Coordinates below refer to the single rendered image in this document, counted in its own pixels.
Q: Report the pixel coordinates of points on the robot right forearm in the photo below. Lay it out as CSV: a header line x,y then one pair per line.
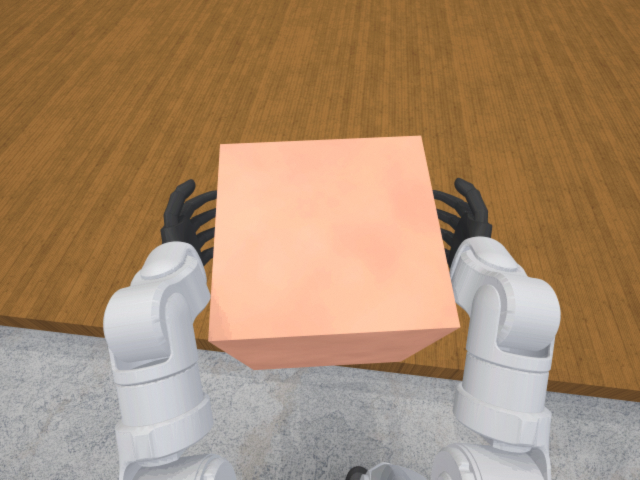
x,y
513,322

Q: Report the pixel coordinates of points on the robot right hand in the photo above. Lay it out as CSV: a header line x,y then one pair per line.
x,y
473,221

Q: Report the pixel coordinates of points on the carton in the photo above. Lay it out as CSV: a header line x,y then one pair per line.
x,y
327,252

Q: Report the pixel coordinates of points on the robot left forearm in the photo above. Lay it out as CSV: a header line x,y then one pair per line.
x,y
148,328

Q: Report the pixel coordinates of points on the robot left hand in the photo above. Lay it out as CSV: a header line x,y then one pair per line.
x,y
177,223

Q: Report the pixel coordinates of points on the right robot upper arm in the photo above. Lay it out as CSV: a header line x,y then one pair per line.
x,y
463,461

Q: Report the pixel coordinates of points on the right robot shin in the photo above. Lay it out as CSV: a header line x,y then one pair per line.
x,y
382,463

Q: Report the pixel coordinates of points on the left robot upper arm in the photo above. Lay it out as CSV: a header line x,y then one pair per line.
x,y
197,467

